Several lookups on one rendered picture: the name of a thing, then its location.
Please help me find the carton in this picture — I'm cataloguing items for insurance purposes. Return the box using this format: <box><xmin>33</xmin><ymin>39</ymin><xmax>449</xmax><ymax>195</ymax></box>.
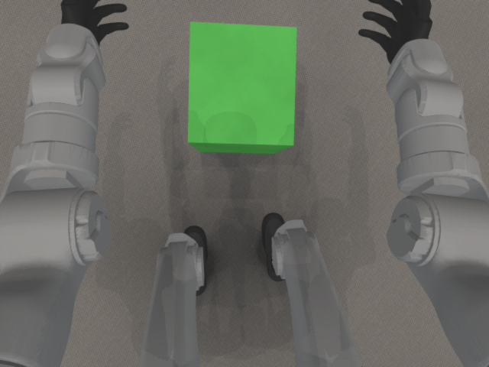
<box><xmin>188</xmin><ymin>21</ymin><xmax>297</xmax><ymax>154</ymax></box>

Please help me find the right robot forearm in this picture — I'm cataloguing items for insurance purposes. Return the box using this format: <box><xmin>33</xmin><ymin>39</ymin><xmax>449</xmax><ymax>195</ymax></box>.
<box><xmin>386</xmin><ymin>39</ymin><xmax>489</xmax><ymax>203</ymax></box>

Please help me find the robot right thigh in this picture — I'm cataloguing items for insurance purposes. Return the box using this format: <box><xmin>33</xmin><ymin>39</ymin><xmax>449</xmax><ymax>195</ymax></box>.
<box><xmin>271</xmin><ymin>228</ymin><xmax>363</xmax><ymax>367</ymax></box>

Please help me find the right robot shin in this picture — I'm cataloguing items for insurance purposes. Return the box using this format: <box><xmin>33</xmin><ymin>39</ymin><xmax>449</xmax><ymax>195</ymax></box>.
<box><xmin>271</xmin><ymin>219</ymin><xmax>319</xmax><ymax>268</ymax></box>

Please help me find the robot right hand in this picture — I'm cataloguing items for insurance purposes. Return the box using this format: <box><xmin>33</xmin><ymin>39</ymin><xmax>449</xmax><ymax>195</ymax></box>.
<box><xmin>358</xmin><ymin>0</ymin><xmax>432</xmax><ymax>64</ymax></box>

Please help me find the left robot upper arm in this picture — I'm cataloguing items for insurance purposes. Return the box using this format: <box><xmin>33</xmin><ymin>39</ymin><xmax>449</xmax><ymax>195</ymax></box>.
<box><xmin>0</xmin><ymin>187</ymin><xmax>112</xmax><ymax>367</ymax></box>

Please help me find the left robot forearm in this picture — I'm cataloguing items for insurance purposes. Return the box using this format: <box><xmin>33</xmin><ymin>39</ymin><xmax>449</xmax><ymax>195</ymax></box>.
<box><xmin>0</xmin><ymin>24</ymin><xmax>106</xmax><ymax>202</ymax></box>

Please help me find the right robot upper arm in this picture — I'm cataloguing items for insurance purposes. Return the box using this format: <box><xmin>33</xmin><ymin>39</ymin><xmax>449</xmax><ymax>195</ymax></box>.
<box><xmin>387</xmin><ymin>193</ymin><xmax>489</xmax><ymax>367</ymax></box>

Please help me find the robot left hand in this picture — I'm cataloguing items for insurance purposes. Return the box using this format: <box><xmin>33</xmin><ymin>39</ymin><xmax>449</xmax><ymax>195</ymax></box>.
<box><xmin>61</xmin><ymin>0</ymin><xmax>129</xmax><ymax>45</ymax></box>

